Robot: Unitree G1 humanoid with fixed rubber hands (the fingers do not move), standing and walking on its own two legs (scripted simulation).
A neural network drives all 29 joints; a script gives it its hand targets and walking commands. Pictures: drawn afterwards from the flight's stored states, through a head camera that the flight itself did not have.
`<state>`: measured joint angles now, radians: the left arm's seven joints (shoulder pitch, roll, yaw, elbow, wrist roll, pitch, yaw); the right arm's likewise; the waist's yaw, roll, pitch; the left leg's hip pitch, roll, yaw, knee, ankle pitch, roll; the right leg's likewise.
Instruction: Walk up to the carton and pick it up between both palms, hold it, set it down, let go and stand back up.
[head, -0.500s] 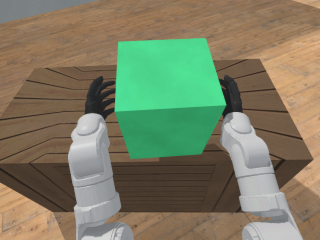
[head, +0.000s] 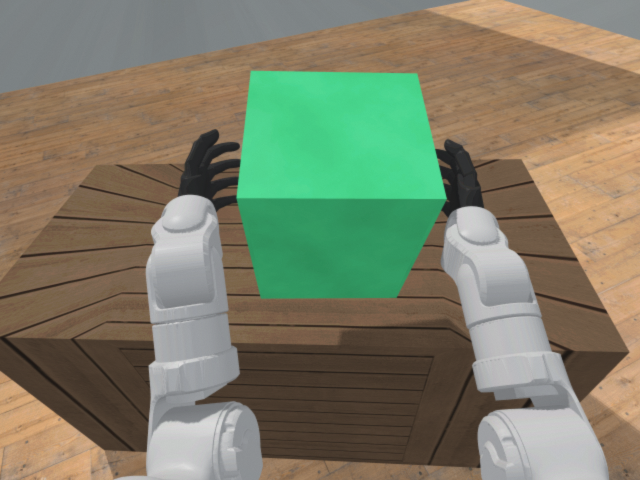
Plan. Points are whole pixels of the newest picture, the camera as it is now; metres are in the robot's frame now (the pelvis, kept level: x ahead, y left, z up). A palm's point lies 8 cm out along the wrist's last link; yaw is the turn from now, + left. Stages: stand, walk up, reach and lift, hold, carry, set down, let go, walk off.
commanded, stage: hold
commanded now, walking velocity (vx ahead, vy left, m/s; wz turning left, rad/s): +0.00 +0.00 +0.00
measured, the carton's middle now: (331, 196) +0.45 -0.01 +0.14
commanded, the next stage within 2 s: none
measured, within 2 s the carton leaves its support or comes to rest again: neither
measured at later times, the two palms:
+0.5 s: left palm (207, 240) +0.35 +0.14 +0.17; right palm (456, 238) +0.35 -0.15 +0.14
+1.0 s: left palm (195, 210) +0.34 +0.14 +0.22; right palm (464, 205) +0.36 -0.15 +0.19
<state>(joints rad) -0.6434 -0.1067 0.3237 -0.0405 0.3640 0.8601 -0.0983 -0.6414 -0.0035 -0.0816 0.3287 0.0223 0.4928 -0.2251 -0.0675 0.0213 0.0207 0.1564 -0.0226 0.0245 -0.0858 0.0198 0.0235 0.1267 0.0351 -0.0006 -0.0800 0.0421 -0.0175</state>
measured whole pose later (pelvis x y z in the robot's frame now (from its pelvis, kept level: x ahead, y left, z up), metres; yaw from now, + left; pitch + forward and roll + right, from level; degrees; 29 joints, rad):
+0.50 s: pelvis +0.00 +0.01 +0.00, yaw -1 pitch -6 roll +0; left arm -0.50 -0.16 0.30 -0.23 0.32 0.95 -0.09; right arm -0.55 -0.01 -0.03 0.18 0.13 0.54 -0.28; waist -0.08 0.02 0.13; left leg 0.17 -0.03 0.04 -0.09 0.02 0.03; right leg 0.14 0.03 0.02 -0.09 0.05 -0.02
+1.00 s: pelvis +0.00 +0.00 +0.00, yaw +0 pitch -6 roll +0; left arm -0.56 -0.12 0.27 -0.20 0.34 0.90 -0.07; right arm -0.59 -0.02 -0.03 0.18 0.08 0.52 -0.26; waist -0.07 0.02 0.05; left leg 0.17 -0.03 0.03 -0.09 0.02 0.02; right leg 0.14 0.03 0.00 -0.09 0.04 -0.02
